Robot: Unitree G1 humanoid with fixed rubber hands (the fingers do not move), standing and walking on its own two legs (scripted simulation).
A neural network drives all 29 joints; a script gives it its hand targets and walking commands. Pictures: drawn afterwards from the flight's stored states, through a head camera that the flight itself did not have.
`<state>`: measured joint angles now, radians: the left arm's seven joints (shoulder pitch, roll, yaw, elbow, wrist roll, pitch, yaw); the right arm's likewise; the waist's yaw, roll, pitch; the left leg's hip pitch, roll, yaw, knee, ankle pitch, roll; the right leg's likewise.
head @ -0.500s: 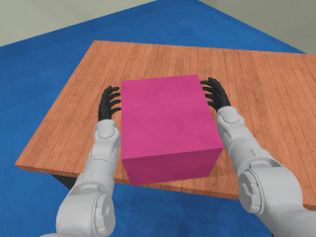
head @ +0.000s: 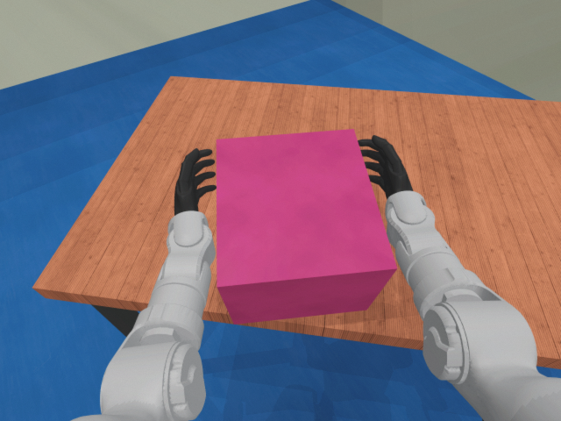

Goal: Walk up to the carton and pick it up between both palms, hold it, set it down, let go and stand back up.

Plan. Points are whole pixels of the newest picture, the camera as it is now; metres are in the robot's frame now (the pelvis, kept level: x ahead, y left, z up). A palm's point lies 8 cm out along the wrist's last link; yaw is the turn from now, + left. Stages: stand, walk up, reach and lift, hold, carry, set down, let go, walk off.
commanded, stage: reach and lift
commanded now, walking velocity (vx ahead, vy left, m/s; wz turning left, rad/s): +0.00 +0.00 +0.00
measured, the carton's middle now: (293, 227) +0.39 +0.04 +0.04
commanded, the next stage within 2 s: none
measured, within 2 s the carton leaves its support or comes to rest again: neither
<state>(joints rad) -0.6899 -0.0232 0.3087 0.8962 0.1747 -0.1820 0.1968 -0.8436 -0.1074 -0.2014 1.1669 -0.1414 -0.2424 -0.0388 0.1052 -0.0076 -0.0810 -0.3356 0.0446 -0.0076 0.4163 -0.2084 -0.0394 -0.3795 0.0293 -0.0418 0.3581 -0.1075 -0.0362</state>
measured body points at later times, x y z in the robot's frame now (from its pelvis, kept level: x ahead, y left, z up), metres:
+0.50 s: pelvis -0.01 +0.00 +0.00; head +0.00 +0.01 +0.45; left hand +0.39 +0.20 +0.11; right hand +0.43 -0.11 +0.11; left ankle -0.01 +0.14 -0.74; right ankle +0.04 -0.10 -0.74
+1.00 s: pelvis -0.02 +0.01 +0.00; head -0.04 +0.02 +0.45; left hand +0.38 +0.19 +0.16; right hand +0.41 -0.11 +0.16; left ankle -0.01 +0.14 -0.74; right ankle +0.04 -0.10 -0.74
